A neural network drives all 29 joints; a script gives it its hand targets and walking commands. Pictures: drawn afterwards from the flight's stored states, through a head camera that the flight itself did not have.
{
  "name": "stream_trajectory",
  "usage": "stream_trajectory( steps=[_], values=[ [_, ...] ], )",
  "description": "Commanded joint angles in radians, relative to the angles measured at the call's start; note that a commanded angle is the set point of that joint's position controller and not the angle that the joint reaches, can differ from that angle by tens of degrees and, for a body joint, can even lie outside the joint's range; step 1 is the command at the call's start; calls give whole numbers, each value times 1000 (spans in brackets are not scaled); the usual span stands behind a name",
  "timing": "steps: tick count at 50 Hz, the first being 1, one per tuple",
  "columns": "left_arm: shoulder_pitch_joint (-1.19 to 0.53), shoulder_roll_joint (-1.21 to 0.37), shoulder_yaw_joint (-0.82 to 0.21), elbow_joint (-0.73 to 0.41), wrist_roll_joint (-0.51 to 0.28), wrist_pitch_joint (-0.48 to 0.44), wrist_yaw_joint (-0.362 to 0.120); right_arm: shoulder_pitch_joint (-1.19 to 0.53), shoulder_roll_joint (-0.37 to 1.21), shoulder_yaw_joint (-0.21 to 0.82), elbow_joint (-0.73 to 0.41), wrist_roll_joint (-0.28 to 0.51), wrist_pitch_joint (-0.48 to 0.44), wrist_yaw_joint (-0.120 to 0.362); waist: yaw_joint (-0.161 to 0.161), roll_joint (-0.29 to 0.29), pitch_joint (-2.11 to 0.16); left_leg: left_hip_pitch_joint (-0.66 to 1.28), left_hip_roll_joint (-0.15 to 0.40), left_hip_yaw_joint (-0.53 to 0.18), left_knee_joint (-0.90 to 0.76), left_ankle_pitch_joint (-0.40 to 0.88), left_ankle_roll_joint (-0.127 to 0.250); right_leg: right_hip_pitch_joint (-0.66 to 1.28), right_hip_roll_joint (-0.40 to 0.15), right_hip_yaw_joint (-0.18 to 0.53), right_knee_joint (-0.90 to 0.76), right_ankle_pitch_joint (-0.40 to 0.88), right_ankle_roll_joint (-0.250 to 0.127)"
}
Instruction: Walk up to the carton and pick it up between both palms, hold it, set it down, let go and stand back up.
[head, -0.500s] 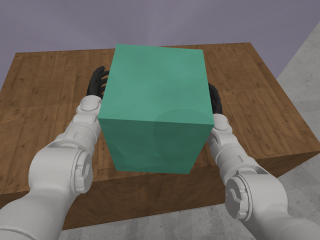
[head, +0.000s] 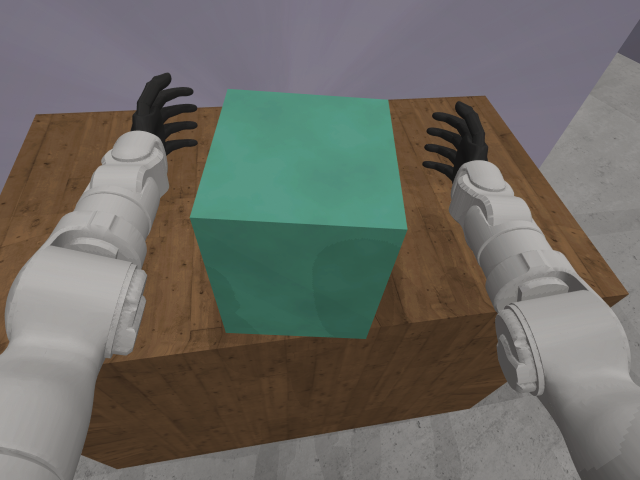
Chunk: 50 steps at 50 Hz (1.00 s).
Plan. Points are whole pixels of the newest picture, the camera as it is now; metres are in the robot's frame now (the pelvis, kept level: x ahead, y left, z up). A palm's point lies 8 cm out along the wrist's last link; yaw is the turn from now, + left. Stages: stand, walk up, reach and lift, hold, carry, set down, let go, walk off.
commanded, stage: set down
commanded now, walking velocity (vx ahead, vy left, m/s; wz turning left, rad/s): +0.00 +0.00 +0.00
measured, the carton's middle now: (302, 223) +0.43 +0.03 +0.07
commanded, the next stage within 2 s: none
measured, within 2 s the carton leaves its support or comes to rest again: neither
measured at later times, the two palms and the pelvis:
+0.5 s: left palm (134, 96) +0.47 +0.21 +0.22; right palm (482, 127) +0.45 -0.17 +0.21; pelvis +0.00 +0.00 +0.01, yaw +0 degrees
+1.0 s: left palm (129, 177) +0.41 +0.22 +0.16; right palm (464, 211) +0.39 -0.16 +0.14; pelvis -0.01 +0.00 +0.01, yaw -1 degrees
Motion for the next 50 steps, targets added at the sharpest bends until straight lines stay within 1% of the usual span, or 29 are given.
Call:
stream_trajectory(
  steps=[1, 3, 5, 8, 9, 15, 17, 18, 19, 20, 21, 24, 25, 32, 35, 38, 44, 45, 50],
  values=[
    [-546, 148, 0, -162, -1, -3, 2, -596, -154, -41, -189, -20, -8, -11, -18, 52, -595, 452, -70, 8, 22, 228, 2, 136, 39, -33, -47, 267, 4],
    [-564, 148, -3, -169, 10, 22, 5, -612, -165, -54, -173, -29, 9, -16, -23, 73, -586, 477, -70, 7, 16, 245, -6, 138, 43, -37, -55, 270, 1],
    [-570, 150, 1, -162, 20, 45, 7, -625, -171, -62, -159, -32, 25, -21, -25, 79, -577, 493, -69, 7, 11, 255, -9, 139, 45, -38, -62, 270, -1],
    [-599, 161, 13, -198, 35, 77, 13, -645, -181, -66, -164, -26, 46, -25, -20, 98, -586, 525, -69, 10, 9, 293, -18, 162, 51, -41, -70, 297, -5],
    [-602, 163, 17, -192, 40, 88, 14, -649, -184, -67, -148, -24, 55, -26, -22, 99, -575, 530, -69, 11, 7, 300, -20, 161, 52, -40, -73, 297, -5],
    [-625, 170, 28, -276, 50, 154, 20, -664, -200, -57, -172, 11, 98, -25, -14, 125, -582, 600, -66, 13, 6, 373, -35, 186, 60, -42, -94, 343, -7],
    [-613, 165, 31, -295, 52, 173, 19, -657, -200, -54, -179, 22, 110, -23, -15, 126, -571, 612, -66, 13, 4, 385, -37, 192, 62, -43, -100, 350, -7],
    [-605, 164, 36, -308, 55, 184, 19, -648, -201, -49, -189, 28, 116, -23, -10, 121, -566, 616, -65, 15, 0, 388, -37, 203, 64, -42, -105, 359, -6],
    [-596, 162, 37, -305, 57, 194, 16, -641, -201, -49, -182, 30, 123, -23, -15, 116, -549, 616, -65, 14, -2, 382, -36, 202, 64, -41, -109, 352, -5],
    [-587, 164, 44, -323, 59, 203, 15, -637, -197, -42, -203, 35, 128, -22, -8, 109, -546, 619, -64, 16, -7, 382, -35, 214, 64, -41, -111, 358, -5],
    [-569, 156, 44, -329, 63, 212, 13, -618, -196, -41, -202, 37, 132, -22, -12, 111, -535, 623, -64, 15, -10, 385, -35, 221, 64, -40, -115, 363, -5],
    [-520, 149, 64, -376, 79, 235, 6, -575, -186, -35, -240, 43, 140, -23, -10, 107, -509, 630, -66, 21, -21, 388, -33, 254, 64, -38, -121, 380, -2],
    [-501, 149, 77, -383, 90, 242, 3, -560, -182, -35, -246, 42, 143, -24, -5, 103, -489, 623, -68, 24, -28, 378, -31, 266, 64, -36, -124, 374, -1],
    [-383, 156, 161, -522, 127, 264, -3, -442, -143, -38, -395, 30, 142, -39, 14, 69, -453, 600, -79, 47, -55, 321, -11, 344, 63, -28, -122, 349, 9],
    [-339, 162, 188, -586, 128, 274, -3, -401, -126, -38, -479, 30, 142, -51, 26, 56, -442, 596, -81, 56, -58, 310, -7, 367, 66, -27, -119, 333, 13],
    [-293, 167, 215, -668, 130, 285, -3, -353, -112, -53, -570, 22, 140, -64, 28, 47, -448, 597, -84, 63, -56, 294, -4, 377, 69, -28, -117, 316, 16],
    [-187, 157, 245, -784, 138, 319, -9, -236, -84, -65, -688, 7, 146, -83, 35, 51, -407, 602, -84, 70, -52, 276, -2, 380, 73, -28, -115, 275, 15],
    [-165, 147, 240, -789, 136, 324, -9, -213, -80, -69, -691, 5, 148, -84, 30, 58, -391, 603, -84, 69, -51, 267, -2, 370, 72, -29, -115, 260, 13],
    [-63, 123, 243, -882, 144, 346, -17, -102, -58, -80, -747, -8, 151, -88, 32, 76, -343, 625, -83, 66, -55, 248, -6, 354, 72, -32, -123, 212, 8]
  ],
)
